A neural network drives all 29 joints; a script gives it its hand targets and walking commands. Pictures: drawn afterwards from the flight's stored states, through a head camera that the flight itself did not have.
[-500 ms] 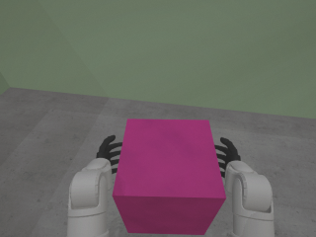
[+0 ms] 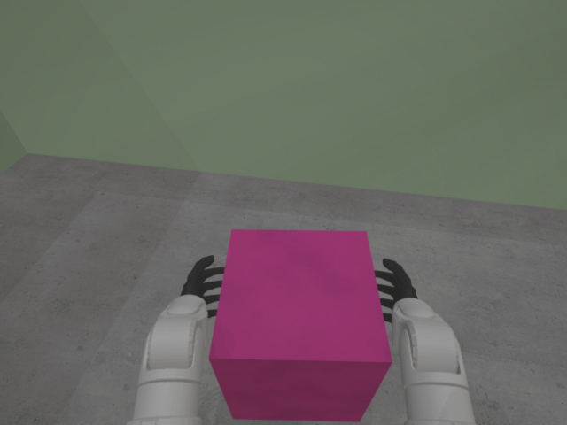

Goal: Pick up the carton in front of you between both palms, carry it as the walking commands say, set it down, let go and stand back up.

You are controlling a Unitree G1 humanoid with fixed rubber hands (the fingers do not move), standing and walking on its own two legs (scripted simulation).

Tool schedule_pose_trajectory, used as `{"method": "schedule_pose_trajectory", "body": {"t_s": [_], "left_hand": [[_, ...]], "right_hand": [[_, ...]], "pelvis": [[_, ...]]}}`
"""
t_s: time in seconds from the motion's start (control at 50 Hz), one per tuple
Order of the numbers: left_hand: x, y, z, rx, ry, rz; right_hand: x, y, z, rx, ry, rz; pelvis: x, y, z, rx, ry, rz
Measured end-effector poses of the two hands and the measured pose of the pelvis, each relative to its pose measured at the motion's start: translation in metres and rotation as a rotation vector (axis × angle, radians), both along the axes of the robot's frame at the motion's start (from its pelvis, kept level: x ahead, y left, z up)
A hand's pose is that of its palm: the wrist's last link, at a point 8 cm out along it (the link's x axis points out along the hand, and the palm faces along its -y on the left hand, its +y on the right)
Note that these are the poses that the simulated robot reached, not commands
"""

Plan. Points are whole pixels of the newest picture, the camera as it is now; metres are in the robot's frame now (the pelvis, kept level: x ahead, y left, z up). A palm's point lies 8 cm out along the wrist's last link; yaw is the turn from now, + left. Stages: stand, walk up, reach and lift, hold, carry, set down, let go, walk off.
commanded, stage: carry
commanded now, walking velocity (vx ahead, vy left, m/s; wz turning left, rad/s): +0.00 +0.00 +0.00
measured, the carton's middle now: (297, 328) +0.28 +0.00 -0.04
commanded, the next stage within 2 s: hold in 0.66 s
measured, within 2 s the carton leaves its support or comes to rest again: neither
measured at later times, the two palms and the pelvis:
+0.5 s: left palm (189, 302) +0.28 +0.16 +0.04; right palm (393, 305) +0.28 -0.14 +0.04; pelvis +0.00 +0.01 +0.00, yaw +0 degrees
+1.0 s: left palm (159, 326) +0.24 +0.19 +0.05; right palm (369, 296) +0.29 -0.10 +0.04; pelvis -0.01 -0.01 +0.01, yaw +10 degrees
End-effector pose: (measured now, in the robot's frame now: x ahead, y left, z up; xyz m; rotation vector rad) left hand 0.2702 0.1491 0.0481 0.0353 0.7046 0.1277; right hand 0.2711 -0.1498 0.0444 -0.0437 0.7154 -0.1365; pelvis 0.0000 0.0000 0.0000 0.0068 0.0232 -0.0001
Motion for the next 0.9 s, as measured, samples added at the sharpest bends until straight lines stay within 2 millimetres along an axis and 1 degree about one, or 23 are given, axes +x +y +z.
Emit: {"method": "schedule_pose_trajectory", "body": {"t_s": [0.14, 0.26, 0.36, 0.52, 0.66, 0.76, 0.9], "left_hand": [[0.009, 0.002, -0.011, 0.012, -0.021, -0.01], [0.016, 0.005, -0.009, 0.009, -0.06, -0.006], [0.015, 0.007, -0.006, 0.006, -0.07, -0.002], [0.01, 0.011, -0.009, 0.009, -0.047, -0.001], [0.01, 0.014, -0.008, 0.007, -0.05, -0.001], [0.001, 0.019, -0.008, 0.022, -0.042, 0.004], [-0.024, 0.04, -0.005, 0.029, -0.04, 0.124]], "right_hand": [[0.009, 0.003, -0.011, -0.012, -0.021, 0.008], [0.015, 0.005, -0.009, -0.006, -0.06, 0.004], [0.015, 0.007, -0.006, -0.002, -0.07, 0.002], [0.011, 0.011, -0.009, -0.004, -0.047, 0.007], [0.011, 0.014, -0.008, -0.005, -0.05, 0.006], [0.006, 0.019, -0.008, -0.013, -0.043, 0.029], [0.016, 0.043, -0.007, -0.002, -0.043, 0.144]], "pelvis": [[-0.006, 0.003, 0.0, 0.001, -0.001, 0.001], [-0.008, 0.005, -0.001, -0.001, 0.004, 0.003], [-0.006, 0.006, -0.002, -0.004, 0.006, 0.005], [-0.005, 0.009, -0.002, -0.006, 0.001, 0.004], [-0.005, 0.012, -0.002, -0.007, 0.0, 0.005], [-0.008, 0.012, 0.006, -0.014, -0.083, 0.063], [-0.012, 0.002, 0.009, 0.002, -0.126, 0.133]]}}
